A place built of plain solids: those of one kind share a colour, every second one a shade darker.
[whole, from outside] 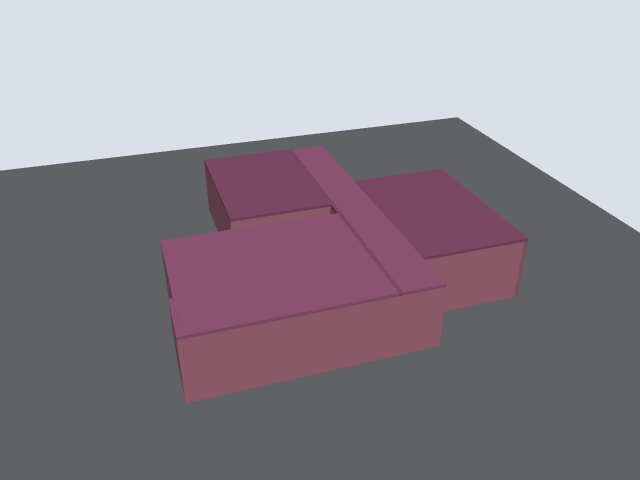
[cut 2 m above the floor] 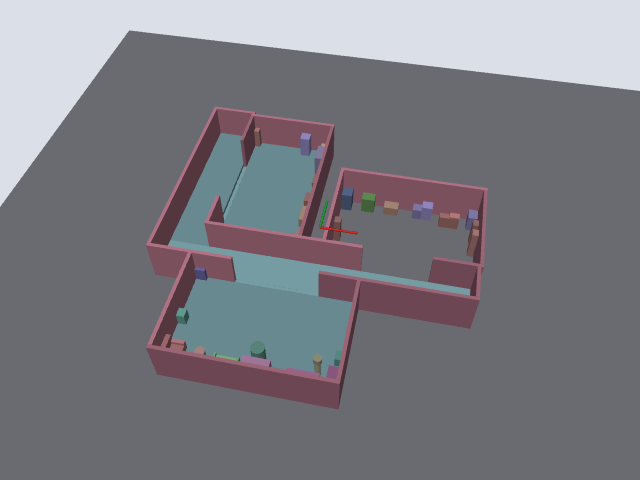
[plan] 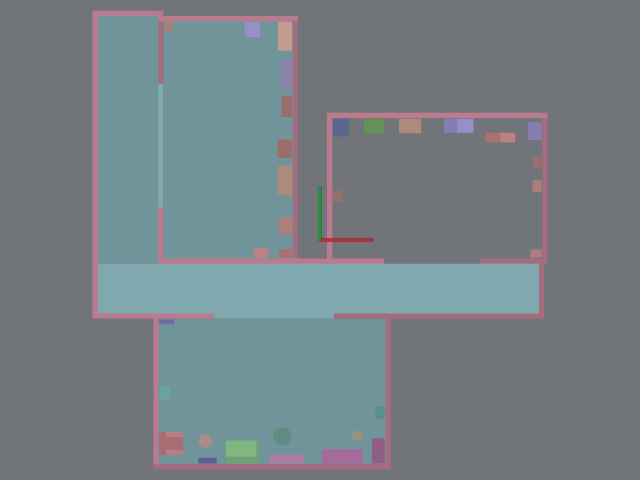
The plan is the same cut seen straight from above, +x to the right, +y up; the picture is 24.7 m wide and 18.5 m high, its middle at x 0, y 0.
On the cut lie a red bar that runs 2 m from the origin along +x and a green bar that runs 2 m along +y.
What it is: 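One storey of an old house, long lived in; a hall and three lower rooms beside it, each open to the hall along a stretch without wall, rail or kerb; a room's floor lies below the hall's by a bare drop, by one riser or not at all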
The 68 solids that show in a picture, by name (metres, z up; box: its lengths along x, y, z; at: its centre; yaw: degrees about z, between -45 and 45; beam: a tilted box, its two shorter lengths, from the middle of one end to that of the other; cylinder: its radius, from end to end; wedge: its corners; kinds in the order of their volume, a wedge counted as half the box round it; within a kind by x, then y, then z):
{
 "floor_1": {"box": [2.33, 9.56, 0.65], "at": [-7.4, 3.86, 0.28]},
 "floor_2": {"box": [0.2, 4.77, 0.45], "at": [-6.14, 3.64, 0.18]},
 "floor_3": {"box": [4.98, 9.15, 0.45], "at": [-3.54, 3.86, 0.18]},
 "floor_4": {"box": [8.75, 5.61, 0.65], "at": [-1.85, -5.84, 0.28]},
 "floor_5": {"box": [4.62, 0.2, 0.65], "at": [-1.76, -2.93, 0.28]},
 "floor_6": {"box": [17.01, 1.92, 0.65], "at": [-0.06, -1.87, 0.28]},
 "wall_1": {"box": [0.2, 11.47, 3.4], "at": [-8.67, 2.91, 1.65]},
 "wall_2": {"box": [2.73, 0.2, 3.4], "at": [-7.4, 8.74, 1.65]},
 "wall_3": {"box": [4.69, 0.2, 3.4], "at": [-6.42, -2.93, 1.65]},
 "wall_4": {"box": [0.2, 5.61, 3.4], "at": [-6.32, -5.84, 1.65]},
 "wall_5": {"box": [0.2, 1.97, 3.4], "at": [-6.14, 0.27, 1.65]},
 "wall_6": {"box": [0.2, 2.42, 3.4], "at": [-6.14, 7.23, 1.65]},
 "wall_7": {"box": [5.38, 0.2, 3.4], "at": [-3.54, 8.54, 1.65]},
 "wall_8": {"box": [8.71, 0.2, 3.4], "at": [-1.88, -0.81, 1.65]},
 "wall_9": {"box": [9.15, 0.2, 3.4], "at": [-1.85, -8.74, 1.65]},
 "wall_10": {"box": [0.2, 9.15, 3.4], "at": [-0.95, 3.86, 1.65]},
 "wall_11": {"box": [0.2, 5.42, 3.4], "at": [0.37, 1.99, 1.65]},
 "wall_12": {"box": [0.2, 5.61, 3.4], "at": [2.62, -5.84, 1.65]},
 "wall_13": {"box": [8.5, 0.2, 3.4], "at": [4.52, 4.8, 1.65]},
 "wall_14": {"box": [8.1, 0.2, 3.4], "at": [4.59, -2.93, 1.65]},
 "wall_15": {"box": [2.59, 0.2, 3.4], "at": [7.47, -0.81, 1.65]},
 "wall_16": {"box": [0.2, 1.92, 3.4], "at": [8.54, -1.87, 1.65]},
 "wall_17": {"box": [0.2, 5.42, 3.4], "at": [8.67, 1.99, 1.65]},
 "roof_1": {"box": [2.73, 0.2, 0.16], "at": [-7.4, 8.74, 3.43]},
 "roof_2": {"box": [7.92, 9.35, 0.16], "at": [-4.81, 3.96, 3.43]},
 "roof_3": {"box": [9.15, 5.81, 0.16], "at": [-1.85, -5.94, 3.43]},
 "roof_4": {"box": [17.41, 2.12, 0.16], "at": [-0.06, -1.97, 3.43]},
 "roof_5": {"box": [17.53, 0.2, 0.16], "at": [0.0, -0.81, 3.43]},
 "roof_6": {"box": [8.5, 5.62, 0.16], "at": [4.52, 2.09, 3.43]},
 "tall_odds_1": {"box": [0.33, 0.36, 1.28], "at": [-5.84, 8.23, 1.04]},
 "tall_odds_2": {"box": [0.56, 0.72, 0.75], "at": [-1.36, 3.52, 0.78]},
 "tall_odds_3": {"box": [0.5, 0.65, 0.69], "at": [-1.33, 0.54, 0.75]},
 "tall_odds_4": {"box": [0.41, 0.82, 0.72], "at": [-1.28, 5.14, 0.76]},
 "tall_odds_5": {"box": [0.37, 0.43, 1.67], "at": [0.68, 1.68, 0.79]},
 "tall_odds_6": {"box": [0.42, 0.32, 1.34], "at": [8.33, -0.53, 0.62]},
 "tall_odds_7": {"box": [0.35, 0.45, 1.88], "at": [8.36, 2.08, 0.89]},
 "tall_odds_8": {"box": [0.32, 0.43, 1.68], "at": [8.38, 3.0, 0.79]},
 "tv_unit_1": {"box": [1.59, 0.55, 1.15], "at": [0.87, -8.34, 1.18]},
 "tv_unit_2": {"box": [0.5, 0.98, 1.29], "at": [2.25, -8.12, 1.25]},
 "carton_stack_1": {"box": [0.59, 0.59, 1.37], "at": [-2.61, 8.12, 1.09]},
 "carton_stack_2": {"box": [0.52, 0.55, 0.76], "at": [5.04, 4.4, 0.33]},
 "carton_stack_3": {"box": [0.62, 0.55, 1.08], "at": [5.61, 4.4, 0.49]},
 "carton_stack_4": {"box": [0.54, 0.69, 1.09], "at": [8.27, 4.19, 0.5]},
 "trunk_1": {"box": [0.56, 1.12, 0.66], "at": [-1.36, 2.29, 0.73]},
 "trunk_2": {"box": [0.54, 1.11, 0.72], "at": [-1.35, 7.86, 0.76]},
 "trunk_3": {"box": [0.86, 0.56, 0.63], "at": [3.48, 4.39, 0.27]},
 "metal_shelving_1": {"box": [0.45, 1.15, 1.8], "at": [-1.31, 6.37, 1.3]},
 "bookcase_1": {"box": [1.34, 0.36, 1.93], "at": [-1.28, -8.44, 1.57]},
 "crate_stack_1": {"box": [0.56, 0.37, 1.27], "at": [-2.27, -0.5, 1.04]},
 "crate_stack_2": {"box": [0.49, 0.34, 0.99], "at": [-1.32, -0.52, 0.9]},
 "crate_stack_3": {"box": [1.15, 0.38, 0.87], "at": [6.95, 3.95, 0.39]},
 "crate_stack_4": {"box": [0.57, 0.38, 0.14], "at": [7.24, 3.95, 0.89]},
 "plant_big_round_1": {"cylinder": 0.35, "from": [-1.45, -7.56, 0.6], "to": [-1.45, -7.56, 2.21]},
 "armchair_1": {"box": [0.26, 0.88, 0.98], "at": [-6.07, -7.84, 1.09]},
 "armchair_2": {"box": [0.67, 0.2, 0.19], "at": [-5.6, -8.18, 1.16]},
 "armchair_3": {"box": [0.67, 0.68, 0.47], "at": [-5.6, -7.93, 0.84]},
 "armchair_4": {"box": [0.67, 0.2, 0.65], "at": [-5.6, -7.5, 0.93]},
 "washing_machine_1": {"box": [0.61, 0.68, 1.3], "at": [0.8, 4.33, 0.6]},
 "chest_drawers_1": {"box": [0.76, 0.59, 1.1], "at": [2.08, 4.38, 0.5]},
 "sofa_1": {"box": [1.1, 0.26, 0.24], "at": [-3.0, -8.49, 1.39]},
 "sofa_2": {"box": [1.18, 0.63, 0.47], "at": [-2.96, -8.04, 0.84]},
 "side_table_1": {"box": [0.43, 0.48, 0.73], "at": [-5.98, -5.9, 0.97]},
 "side_table_2": {"box": [0.37, 0.52, 0.62], "at": [2.31, -6.65, 0.92]},
 "radiator_1": {"box": [0.57, 0.19, 0.83], "at": [-5.91, -3.15, 1.02]},
 "radiator_2": {"box": [0.72, 0.23, 0.75], "at": [-4.34, -8.5, 0.98]},
 "floor_lamp_round_1": {"cylinder": 0.15, "from": [1.44, -7.54, 0.6], "to": [1.44, -7.54, 1.84]},
 "floor_lamp_round_2": {"cylinder": 0.21, "from": [1.44, -7.54, 1.84], "to": [1.44, -7.54, 2.19]},
 "stool_pouffe_round_1": {"cylinder": 0.26, "from": [-4.41, -7.75, 0.6], "to": [-4.41, -7.75, 1.16]}
}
